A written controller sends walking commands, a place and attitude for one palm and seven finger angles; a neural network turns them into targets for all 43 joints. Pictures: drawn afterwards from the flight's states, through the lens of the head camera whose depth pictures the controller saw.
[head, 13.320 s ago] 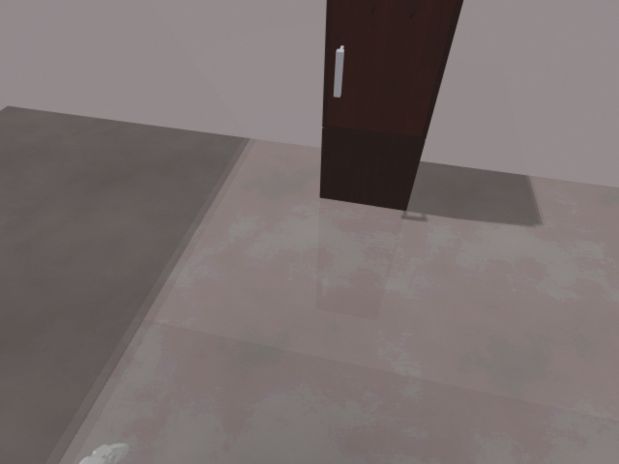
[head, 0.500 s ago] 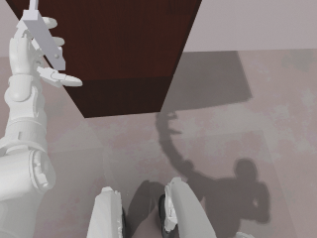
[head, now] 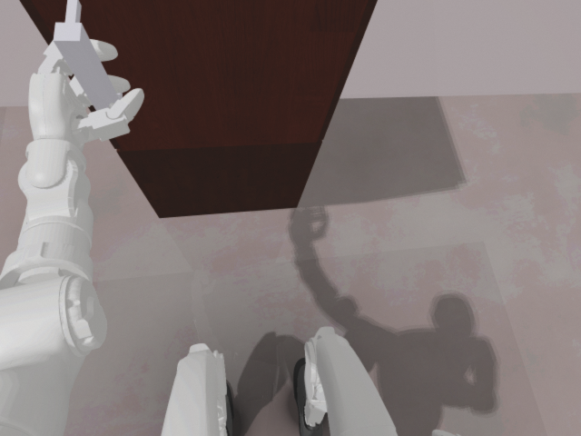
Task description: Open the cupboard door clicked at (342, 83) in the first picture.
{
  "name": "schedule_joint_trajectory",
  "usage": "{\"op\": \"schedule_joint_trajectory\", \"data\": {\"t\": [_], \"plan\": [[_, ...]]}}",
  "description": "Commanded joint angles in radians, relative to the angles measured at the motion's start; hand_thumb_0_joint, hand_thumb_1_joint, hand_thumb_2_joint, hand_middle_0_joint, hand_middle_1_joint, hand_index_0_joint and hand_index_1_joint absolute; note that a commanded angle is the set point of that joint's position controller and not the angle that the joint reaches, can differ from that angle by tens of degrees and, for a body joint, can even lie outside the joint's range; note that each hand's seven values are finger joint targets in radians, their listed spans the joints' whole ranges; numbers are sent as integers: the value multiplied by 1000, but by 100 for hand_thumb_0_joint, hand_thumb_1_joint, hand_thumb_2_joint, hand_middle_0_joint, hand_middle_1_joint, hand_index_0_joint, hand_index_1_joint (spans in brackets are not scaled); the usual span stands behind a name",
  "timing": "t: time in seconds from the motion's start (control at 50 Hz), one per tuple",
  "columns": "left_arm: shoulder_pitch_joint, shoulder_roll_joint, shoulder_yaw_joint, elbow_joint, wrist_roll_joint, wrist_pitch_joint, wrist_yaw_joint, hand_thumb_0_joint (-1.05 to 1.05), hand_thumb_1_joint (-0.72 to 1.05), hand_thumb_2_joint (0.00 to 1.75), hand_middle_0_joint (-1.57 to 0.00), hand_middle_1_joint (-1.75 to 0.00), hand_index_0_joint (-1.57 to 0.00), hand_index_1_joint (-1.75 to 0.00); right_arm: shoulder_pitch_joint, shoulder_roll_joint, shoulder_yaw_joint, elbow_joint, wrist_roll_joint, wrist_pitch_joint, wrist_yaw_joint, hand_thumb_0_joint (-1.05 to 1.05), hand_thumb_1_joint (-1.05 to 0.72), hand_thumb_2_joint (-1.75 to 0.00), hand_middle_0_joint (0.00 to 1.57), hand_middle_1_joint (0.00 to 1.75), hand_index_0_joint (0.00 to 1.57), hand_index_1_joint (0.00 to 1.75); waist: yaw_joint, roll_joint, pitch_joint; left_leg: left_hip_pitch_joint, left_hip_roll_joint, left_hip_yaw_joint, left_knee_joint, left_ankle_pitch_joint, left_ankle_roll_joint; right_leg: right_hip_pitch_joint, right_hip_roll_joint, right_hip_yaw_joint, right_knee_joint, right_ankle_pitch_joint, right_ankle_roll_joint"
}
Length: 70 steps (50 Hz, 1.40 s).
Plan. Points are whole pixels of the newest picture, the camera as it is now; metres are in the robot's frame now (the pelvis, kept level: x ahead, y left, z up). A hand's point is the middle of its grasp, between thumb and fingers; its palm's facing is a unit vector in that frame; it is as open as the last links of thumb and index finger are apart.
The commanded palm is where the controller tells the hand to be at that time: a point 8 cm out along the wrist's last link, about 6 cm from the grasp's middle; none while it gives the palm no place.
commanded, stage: close the thumb around the handle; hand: left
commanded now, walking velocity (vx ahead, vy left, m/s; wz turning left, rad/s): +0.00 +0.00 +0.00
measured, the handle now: (98, 71) +0.58 +0.21 +0.04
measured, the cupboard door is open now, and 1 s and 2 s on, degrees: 0 21 43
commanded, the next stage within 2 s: pull the door open along its arc in 0.22 s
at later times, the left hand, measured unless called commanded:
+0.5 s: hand (116, 108) +0.53 +0.18 +0.03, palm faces +0.06 -1.00 -0.02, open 6.0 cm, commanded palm +0.48 +0.21 +0.04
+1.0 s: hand (155, 187) +0.42 +0.13 +0.04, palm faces +0.36 -0.93 +0.08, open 6.3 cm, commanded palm +0.35 +0.16 +0.04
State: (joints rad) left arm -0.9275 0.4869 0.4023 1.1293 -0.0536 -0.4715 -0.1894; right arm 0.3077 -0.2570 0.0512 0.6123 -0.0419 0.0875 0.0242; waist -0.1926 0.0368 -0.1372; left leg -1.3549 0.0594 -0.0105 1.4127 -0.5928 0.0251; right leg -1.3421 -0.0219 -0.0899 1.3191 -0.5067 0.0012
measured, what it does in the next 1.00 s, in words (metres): stands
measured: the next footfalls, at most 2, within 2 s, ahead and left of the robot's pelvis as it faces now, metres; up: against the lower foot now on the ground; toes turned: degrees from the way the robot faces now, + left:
none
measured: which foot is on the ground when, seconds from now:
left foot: down 0.00-1.00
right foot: down 0.00-1.00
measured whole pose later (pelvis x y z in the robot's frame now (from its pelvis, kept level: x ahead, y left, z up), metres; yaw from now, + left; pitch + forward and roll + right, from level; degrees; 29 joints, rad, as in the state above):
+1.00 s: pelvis +0.03 -0.01 +0.03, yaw +1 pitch +26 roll -2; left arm -0.29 0.01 0.13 0.53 -0.06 -0.52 0.32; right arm 0.21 -0.22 -0.01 0.53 -0.06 0.05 0.07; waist -0.07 0.02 -0.19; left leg -1.14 0.05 0.03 1.28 -0.60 0.01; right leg -1.16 -0.03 -0.05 1.24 -0.53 0.00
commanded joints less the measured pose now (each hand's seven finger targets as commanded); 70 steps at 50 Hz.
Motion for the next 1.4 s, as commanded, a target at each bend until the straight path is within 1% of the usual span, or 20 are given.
{"op": "schedule_joint_trajectory", "data": {"t": [0.0,0.04,0.06,0.1,0.24,0.32,0.4,0.62,0.72,0.76,0.78,0.82,0.86,0.94,1.02,1.12,1.28,1.32,1.36,1.38], "plan": [[-420,195,3,-220,-11,-92,19,0,90,90,-40,-135,-40,-135,185,-187,-72,-34,-5,-6,-7,0,-90,-90,20,30,20,30,-23,175,-594,481,-27,-84,-167,453,-11,243,51,31,-130,260,-23],[-415,194,7,-192,-7,-93,28,0,90,90,-40,-135,-40,-135,188,-187,-72,-30,-6,-7,-4,0,-90,-90,20,30,20,30,-32,141,-549,447,-28,-79,-169,408,-6,247,54,33,-142,236,-20],[-415,225,25,-203,-3,-100,31,0,90,90,-40,-135,-40,-135,189,-191,-70,-34,-7,-7,-6,0,-90,-90,20,30,20,30,-24,144,-557,446,-28,-79,-171,415,-5,257,53,36,-138,242,-24],[-439,188,-14,-211,7,-104,31,0,90,90,-40,-135,-40,-135,182,-187,-73,-35,-7,-5,-5,0,-90,-90,20,30,20,30,-33,177,-574,470,-28,-82,-171,417,-9,233,51,35,-135,237,-23],[-425,207,2,-226,8,-107,25,0,90,90,-40,-135,-40,-135,187,-187,-74,-35,-8,-2,-5,0,-90,-90,20,30,20,30,-23,174,-606,479,-29,-77,-168,438,-7,269,51,38,-137,263,-24],[-439,218,1,-200,3,-98,16,0,90,90,-40,-135,-40,-135,180,-186,-69,-32,-4,2,-7,0,-90,-90,20,30,20,30,-36,149,-569,428,-30,-70,-162,408,-2,278,53,44,-140,258,-21],[-335,209,13,-225,-7,-102,6,0,90,90,-40,-135,-40,-135,175,-185,-73,-48,-2,2,-5,0,-90,-90,20,30,20,30,3,176,-615,469,-32,-64,-174,447,-7,305,51,44,-138,287,-25],[68,82,-29,-465,-74,-93,-7,0,90,90,-40,-135,-40,-135,123,-160,-93,-109,29,-2,10,0,-90,-90,20,30,20,30,80,90,-627,479,-40,-23,-235,508,-8,487,48,54,-176,417,-19],[305,-30,-92,-571,-106,-87,8,0,90,90,-40,-135,-40,-135,85,-143,-102,-135,44,-20,16,0,-90,-90,20,30,20,30,101,17,-531,437,-46,-1,-269,478,-7,538,48,54,-199,435,-16],[360,-58,-110,-609,-108,-93,25,0,90,90,-40,-135,-40,-135,72,-139,-106,-139,44,-31,14,0,-90,-90,20,30,20,30,103,15,-494,428,-47,6,-270,457,-8,531,46,56,-200,427,-17],[368,-115,22,-661,-189,-98,177,0,90,90,-40,-135,-40,-135,42,-115,-103,-159,33,-38,8,0,-90,-90,20,30,20,30,168,39,-477,407,-50,16,-289,454,-23,531,39,43,-198,406,-15],[430,-250,-105,-670,-146,-99,307,0,90,90,-40,-135,-40,-135,32,-104,-103,-149,22,-53,24,0,-90,-90,20,30,20,30,134,34,-450,447,-41,9,-289,463,-37,481,39,28,-194,374,-16],[507,-288,-134,-711,-107,-107,403,0,90,90,-40,-135,-40,-135,31,-101,-108,-158,6,-58,35,0,-90,-90,20,30,20,30,147,-11,-462,449,-42,10,-284,500,-39,507,41,24,-185,411,-21],[557,-420,-263,-802,23,-123,608,0,90,90,-40,-135,-40,-135,5,-80,-113,-167,-24,-59,57,0,-90,-90,20,30,20,30,156,35,-489,491,-43,16,-278,547,-49,501,33,22,-171,440,-28],[652,-549,-396,-833,128,-109,753,0,90,90,-40,-135,-40,-135,-24,-66,-121,-170,-38,-66,64,0,-90,-90,20,30,20,30,147,-50,-508,504,-46,11,-282,543,-44,537,34,17,-191,462,-28],[707,-640,-549,-896,217,-103,776,0,90,90,-40,-135,-40,-135,-77,-36,-117,-165,-47,-96,44,0,-90,-90,20,30,20,30,138,-81,-480,498,-54,13,-291,461,-36,563,28,21,-214,440,-29],[882,-731,-681,-965,261,-89,782,0,90,90,-40,-135,-40,-135,-154,2,-93,-158,-54,-169,21,0,-90,-90,20,30,20,30,158,-67,-433,471,-71,9,-285,378,-29,554,19,28,-234,373,-38],[957,-764,-714,-986,252,-73,779,0,90,90,-40,-135,-40,-135,-172,9,-86,-163,-49,-186,22,0,-90,-90,20,30,20,30,161,-61,-416,473,-73,9,-288,369,-31,560,18,25,-241,371,-39],[1063,-748,-701,-1022,240,-53,774,0,90,90,-40,-135,-40,-135,-191,10,-85,-181,-45,-197,20,0,-90,-90,20,30,20,30,191,-62,-427,460,-79,8,-291,367,-33,587,17,29,-243,376,-43],[1070,-754,-707,-1037,232,-44,774,0,90,90,-40,-135,-40,-135,-193,15,-80,-179,-45,-201,20,0,-90,-90,20,30,20,30,182,-72,-421,461,-81,10,-288,359,-33,589,15,32,-250,386,-38]]}}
